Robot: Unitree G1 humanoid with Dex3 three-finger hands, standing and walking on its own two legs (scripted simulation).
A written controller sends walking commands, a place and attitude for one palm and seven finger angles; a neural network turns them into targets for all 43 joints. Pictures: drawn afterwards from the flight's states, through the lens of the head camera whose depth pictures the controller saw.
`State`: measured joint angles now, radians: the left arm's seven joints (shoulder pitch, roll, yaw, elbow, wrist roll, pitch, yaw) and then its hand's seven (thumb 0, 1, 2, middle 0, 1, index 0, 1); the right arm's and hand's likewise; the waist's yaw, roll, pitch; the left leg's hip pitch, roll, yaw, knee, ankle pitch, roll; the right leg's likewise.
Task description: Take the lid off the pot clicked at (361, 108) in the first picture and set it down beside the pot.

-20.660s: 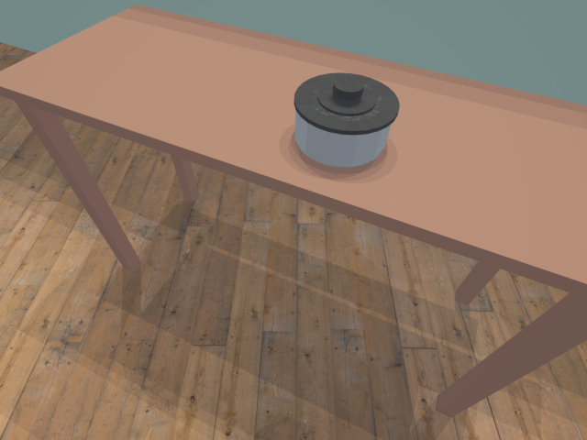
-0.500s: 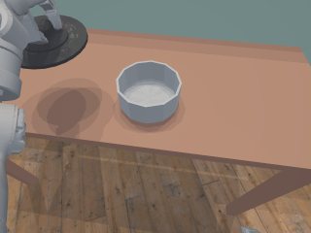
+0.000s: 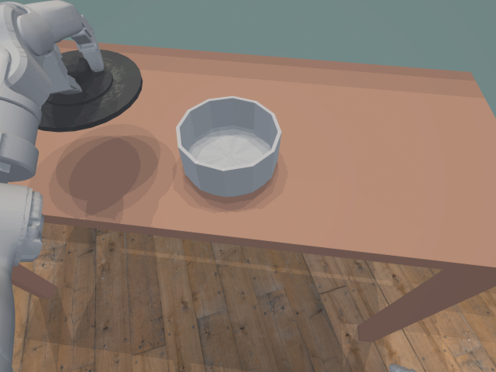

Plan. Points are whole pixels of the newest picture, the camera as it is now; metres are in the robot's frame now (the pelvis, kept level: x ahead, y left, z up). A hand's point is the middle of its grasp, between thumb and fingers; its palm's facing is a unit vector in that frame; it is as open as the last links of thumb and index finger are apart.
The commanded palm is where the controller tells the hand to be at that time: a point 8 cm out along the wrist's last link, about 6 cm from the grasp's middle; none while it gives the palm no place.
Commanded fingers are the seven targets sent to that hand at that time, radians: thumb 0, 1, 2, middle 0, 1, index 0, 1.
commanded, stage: lower the lid onto the table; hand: left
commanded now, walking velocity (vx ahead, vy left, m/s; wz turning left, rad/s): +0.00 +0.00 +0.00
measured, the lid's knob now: (71, 71) +0.50 +0.26 +0.21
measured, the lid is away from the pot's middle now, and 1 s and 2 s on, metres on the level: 0.23 0.24 0.23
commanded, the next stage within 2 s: none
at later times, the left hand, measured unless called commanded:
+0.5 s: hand (66, 94) +0.46 +0.25 +0.20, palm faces -0.37 -0.12 -0.92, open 7.9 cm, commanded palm +0.48 +0.26 +0.27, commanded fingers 0.00 0.55 1.12 -0.74 -1.00 -0.82 -1.01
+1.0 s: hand (77, 108) +0.48 +0.26 +0.16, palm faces -0.42 -0.12 -0.90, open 7.9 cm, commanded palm +0.49 +0.26 +0.24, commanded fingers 0.00 0.55 1.12 -0.74 -1.00 -0.82 -1.01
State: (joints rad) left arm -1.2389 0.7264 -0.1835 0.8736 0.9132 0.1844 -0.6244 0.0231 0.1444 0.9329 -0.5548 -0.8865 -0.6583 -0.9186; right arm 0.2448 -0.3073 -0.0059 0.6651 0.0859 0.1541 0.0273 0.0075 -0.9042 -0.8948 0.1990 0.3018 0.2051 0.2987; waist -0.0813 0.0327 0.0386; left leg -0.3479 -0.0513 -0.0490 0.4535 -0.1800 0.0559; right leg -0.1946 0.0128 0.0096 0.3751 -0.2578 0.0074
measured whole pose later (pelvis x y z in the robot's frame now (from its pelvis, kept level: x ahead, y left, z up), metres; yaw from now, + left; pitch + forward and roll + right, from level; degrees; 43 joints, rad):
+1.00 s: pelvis +0.00 +0.01 +0.00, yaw -1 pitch +6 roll -2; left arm -1.19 0.72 -0.16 1.02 0.92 0.03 -0.57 0.02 0.15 0.93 -0.55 -0.88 -0.65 -0.92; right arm 0.30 -0.30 -0.02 0.69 0.08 0.17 0.02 0.01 -0.90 -0.89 0.20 0.30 0.21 0.30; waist -0.11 0.01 0.03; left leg -0.41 -0.05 -0.03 0.52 -0.21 0.07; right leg -0.25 0.01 0.02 0.43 -0.27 0.02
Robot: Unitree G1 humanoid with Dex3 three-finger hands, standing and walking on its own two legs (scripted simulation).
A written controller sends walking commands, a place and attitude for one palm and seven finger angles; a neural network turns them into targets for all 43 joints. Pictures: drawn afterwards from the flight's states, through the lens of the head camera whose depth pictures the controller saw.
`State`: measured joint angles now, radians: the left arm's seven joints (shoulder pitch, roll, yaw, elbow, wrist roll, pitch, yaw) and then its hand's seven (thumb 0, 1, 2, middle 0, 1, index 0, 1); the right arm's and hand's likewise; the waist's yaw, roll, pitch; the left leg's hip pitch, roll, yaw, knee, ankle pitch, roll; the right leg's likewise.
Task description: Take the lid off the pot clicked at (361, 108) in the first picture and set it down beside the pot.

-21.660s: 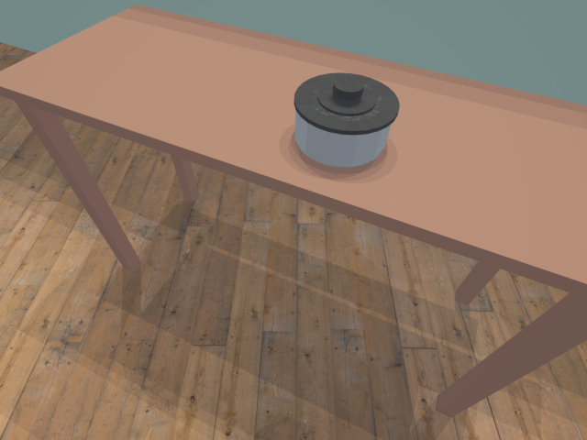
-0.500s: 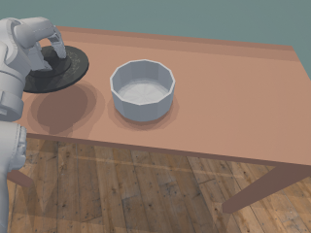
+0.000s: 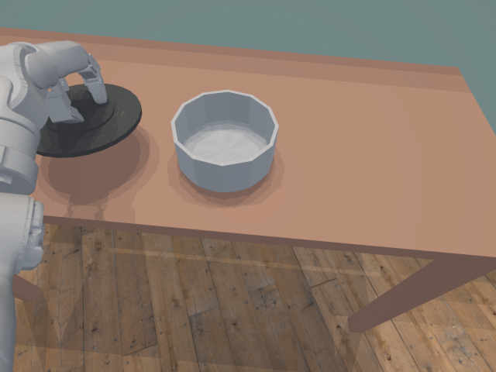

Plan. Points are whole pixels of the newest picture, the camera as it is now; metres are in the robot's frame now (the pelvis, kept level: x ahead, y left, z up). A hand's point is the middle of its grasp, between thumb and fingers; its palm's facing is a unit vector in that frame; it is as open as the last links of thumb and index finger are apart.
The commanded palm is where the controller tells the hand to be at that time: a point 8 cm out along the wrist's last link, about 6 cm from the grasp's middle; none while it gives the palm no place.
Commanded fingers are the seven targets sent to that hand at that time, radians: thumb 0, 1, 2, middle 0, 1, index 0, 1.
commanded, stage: lower the lid onto the table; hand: left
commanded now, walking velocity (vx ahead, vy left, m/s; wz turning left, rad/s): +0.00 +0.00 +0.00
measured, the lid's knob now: (75, 102) +0.50 +0.26 +0.14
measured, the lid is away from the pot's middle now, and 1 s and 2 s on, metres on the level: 0.24 0.23 0.24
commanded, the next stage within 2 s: open the fingers wide in 1.28 s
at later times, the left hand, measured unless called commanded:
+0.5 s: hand (80, 117) +0.48 +0.25 +0.13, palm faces -0.48 -0.12 -0.87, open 7.9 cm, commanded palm +0.51 +0.25 +0.20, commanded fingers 0.00 0.55 1.12 -0.74 -1.00 -0.82 -1.01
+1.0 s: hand (84, 125) +0.48 +0.25 +0.11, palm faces -0.48 -0.14 -0.87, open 7.9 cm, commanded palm +0.52 +0.26 +0.17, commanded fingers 0.00 0.55 1.12 -0.74 -1.00 -0.82 -1.01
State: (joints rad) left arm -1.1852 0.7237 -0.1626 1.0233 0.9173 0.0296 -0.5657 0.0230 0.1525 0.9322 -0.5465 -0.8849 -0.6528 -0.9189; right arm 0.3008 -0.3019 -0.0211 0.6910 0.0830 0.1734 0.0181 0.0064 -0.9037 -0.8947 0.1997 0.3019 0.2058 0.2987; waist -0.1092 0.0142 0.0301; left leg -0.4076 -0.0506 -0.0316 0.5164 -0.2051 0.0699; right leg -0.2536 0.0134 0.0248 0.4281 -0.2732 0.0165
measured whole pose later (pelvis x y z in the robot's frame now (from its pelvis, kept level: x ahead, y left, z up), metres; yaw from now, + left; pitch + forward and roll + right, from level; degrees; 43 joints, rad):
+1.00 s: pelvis +0.00 +0.00 -0.01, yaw -1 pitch +9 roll -3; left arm -1.17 0.72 -0.15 1.17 0.93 -0.04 -0.48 0.04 0.14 0.91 -0.55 -0.91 -0.66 -0.94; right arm 0.32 -0.30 -0.01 0.69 0.09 0.18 0.01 0.01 -0.90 -0.89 0.20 0.30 0.21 0.30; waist -0.14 0.02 -0.01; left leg -0.53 -0.04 -0.03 0.62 -0.25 0.07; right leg -0.37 0.03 0.03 0.52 -0.31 0.02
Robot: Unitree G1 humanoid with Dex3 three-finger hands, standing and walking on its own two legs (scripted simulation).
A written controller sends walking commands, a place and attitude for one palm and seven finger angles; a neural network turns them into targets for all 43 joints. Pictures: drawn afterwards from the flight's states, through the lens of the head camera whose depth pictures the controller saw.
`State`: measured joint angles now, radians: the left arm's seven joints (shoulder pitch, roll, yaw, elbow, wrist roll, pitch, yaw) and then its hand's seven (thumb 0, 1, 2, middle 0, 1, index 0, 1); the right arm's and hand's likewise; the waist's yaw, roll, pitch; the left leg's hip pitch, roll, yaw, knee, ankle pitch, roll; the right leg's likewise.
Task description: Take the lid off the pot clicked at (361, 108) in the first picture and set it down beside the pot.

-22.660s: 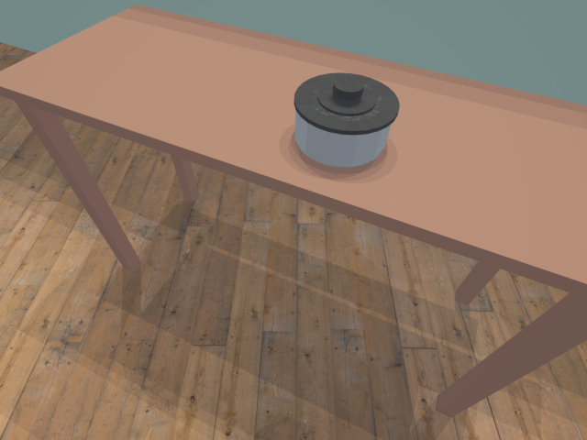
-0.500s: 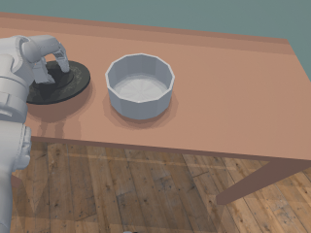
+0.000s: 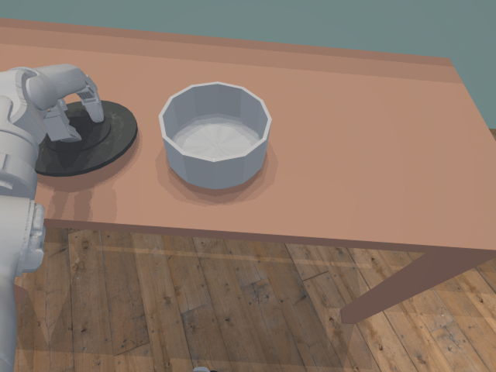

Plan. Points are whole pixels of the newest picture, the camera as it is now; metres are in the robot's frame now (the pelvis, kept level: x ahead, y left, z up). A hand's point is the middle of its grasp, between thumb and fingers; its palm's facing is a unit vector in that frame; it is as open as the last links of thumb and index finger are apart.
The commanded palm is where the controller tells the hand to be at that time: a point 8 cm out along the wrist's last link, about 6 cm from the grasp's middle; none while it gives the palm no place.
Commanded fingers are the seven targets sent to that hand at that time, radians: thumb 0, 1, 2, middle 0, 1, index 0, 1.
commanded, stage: lower the lid onto the table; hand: left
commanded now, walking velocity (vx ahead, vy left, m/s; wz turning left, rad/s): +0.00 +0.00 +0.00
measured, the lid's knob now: (73, 122) +0.50 +0.26 +0.09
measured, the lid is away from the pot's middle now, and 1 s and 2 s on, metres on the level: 0.23 0.24 0.24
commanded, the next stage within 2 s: open the fingers wide in 0.28 s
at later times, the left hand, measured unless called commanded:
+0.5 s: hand (67, 126) +0.48 +0.26 +0.11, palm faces -0.42 -0.05 -0.90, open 7.9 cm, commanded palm +0.49 +0.26 +0.16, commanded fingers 0.00 0.46 1.02 -0.66 -0.98 -0.73 -0.99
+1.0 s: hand (63, 129) +0.47 +0.26 +0.11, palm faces -0.38 -0.08 -0.92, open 8.5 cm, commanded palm +0.49 +0.26 +0.16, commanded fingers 0.00 0.03 0.89 -0.50 -0.75 -0.51 -0.75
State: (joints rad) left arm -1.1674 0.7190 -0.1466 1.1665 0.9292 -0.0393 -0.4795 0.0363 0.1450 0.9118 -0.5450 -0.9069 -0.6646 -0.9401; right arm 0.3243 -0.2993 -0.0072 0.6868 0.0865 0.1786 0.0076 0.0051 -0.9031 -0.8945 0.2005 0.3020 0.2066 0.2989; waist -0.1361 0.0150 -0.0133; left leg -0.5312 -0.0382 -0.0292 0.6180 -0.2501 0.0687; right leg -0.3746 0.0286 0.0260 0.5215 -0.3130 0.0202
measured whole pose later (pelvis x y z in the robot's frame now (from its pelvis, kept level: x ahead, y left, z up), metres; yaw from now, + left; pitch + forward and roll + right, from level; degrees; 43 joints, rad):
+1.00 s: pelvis +0.00 +0.01 -0.01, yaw -1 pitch +11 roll -3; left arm -1.05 0.71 -0.12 1.03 0.94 -0.13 -0.39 -0.01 0.13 0.91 -0.55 -0.88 -0.59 -0.85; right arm 0.30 -0.28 -0.01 0.63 0.08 0.26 0.00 0.00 -0.90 -0.89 0.20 0.30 0.21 0.30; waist -0.11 0.02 -0.07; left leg -0.61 -0.04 -0.02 0.69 -0.27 0.08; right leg -0.46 0.03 0.04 0.60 -0.34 0.02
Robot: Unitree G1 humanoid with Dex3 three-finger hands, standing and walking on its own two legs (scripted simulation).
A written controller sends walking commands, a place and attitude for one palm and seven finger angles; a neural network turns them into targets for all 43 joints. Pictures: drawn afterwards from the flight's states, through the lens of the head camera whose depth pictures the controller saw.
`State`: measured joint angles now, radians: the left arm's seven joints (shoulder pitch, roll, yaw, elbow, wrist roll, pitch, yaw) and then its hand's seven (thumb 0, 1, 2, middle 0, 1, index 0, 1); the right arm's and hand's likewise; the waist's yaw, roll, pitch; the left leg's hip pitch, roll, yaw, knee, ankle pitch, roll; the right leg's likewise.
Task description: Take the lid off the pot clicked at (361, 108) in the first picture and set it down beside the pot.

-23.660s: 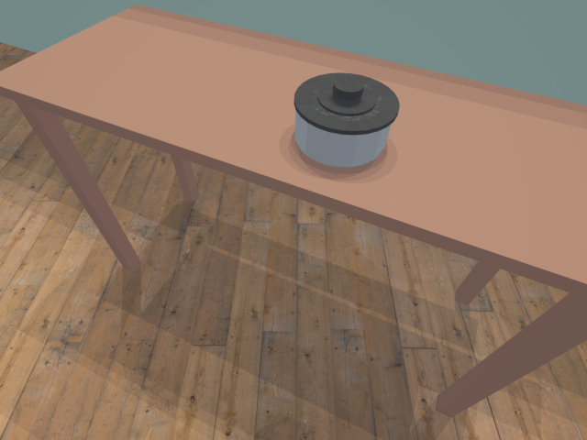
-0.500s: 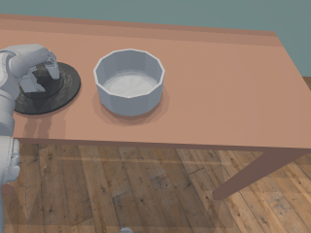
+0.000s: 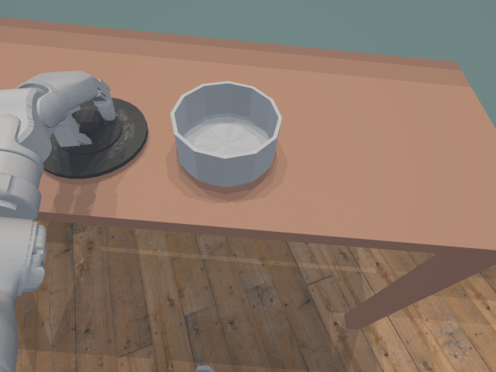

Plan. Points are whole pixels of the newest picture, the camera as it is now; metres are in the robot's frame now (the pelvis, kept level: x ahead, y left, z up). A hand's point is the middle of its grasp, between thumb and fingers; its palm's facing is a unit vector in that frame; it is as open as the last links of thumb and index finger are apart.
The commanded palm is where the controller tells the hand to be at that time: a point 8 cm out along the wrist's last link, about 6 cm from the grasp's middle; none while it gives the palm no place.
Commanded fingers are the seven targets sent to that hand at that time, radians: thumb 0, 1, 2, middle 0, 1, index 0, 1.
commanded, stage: open the fingers wide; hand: left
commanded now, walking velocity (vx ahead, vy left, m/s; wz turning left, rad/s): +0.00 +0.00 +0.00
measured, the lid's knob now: (86, 123) +0.50 +0.26 +0.09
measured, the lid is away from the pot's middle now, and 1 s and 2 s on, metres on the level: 0.24 0.24 0.24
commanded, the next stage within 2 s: raise the empty hand in 0.48 s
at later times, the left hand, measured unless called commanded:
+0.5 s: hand (71, 125) +0.47 +0.27 +0.12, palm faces -0.39 -0.08 -0.92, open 11.0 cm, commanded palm +0.49 +0.26 +0.17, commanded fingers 0.00 -0.13 0.89 -0.47 -0.62 -0.47 -0.62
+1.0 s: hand (64, 109) +0.47 +0.26 +0.15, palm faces -0.34 -0.07 -0.94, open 11.0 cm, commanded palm +0.48 +0.25 +0.22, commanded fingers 0.00 -0.13 0.89 -0.47 -0.62 -0.47 -0.62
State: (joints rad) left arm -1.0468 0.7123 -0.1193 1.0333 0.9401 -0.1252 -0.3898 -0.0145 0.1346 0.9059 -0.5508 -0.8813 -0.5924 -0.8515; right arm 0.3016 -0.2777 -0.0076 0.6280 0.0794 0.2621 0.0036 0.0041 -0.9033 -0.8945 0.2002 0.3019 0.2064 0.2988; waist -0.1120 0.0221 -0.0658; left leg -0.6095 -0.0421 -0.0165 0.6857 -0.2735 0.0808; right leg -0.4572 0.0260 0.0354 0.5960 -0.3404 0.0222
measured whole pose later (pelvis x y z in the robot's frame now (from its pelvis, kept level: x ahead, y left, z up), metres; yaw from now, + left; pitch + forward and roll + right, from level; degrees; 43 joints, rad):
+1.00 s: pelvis +0.00 +0.01 +0.01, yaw +0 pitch +9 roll -3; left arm -1.05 0.71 -0.14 0.96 0.92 -0.09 -0.42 0.00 -0.12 0.89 -0.48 -0.63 -0.49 -0.62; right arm 0.30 -0.28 -0.01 0.63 0.08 0.27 0.01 0.01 -0.90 -0.89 0.20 0.30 0.21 0.30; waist -0.11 0.03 -0.05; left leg -0.54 -0.05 -0.02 0.62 -0.25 0.09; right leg -0.38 0.01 0.03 0.52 -0.31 0.01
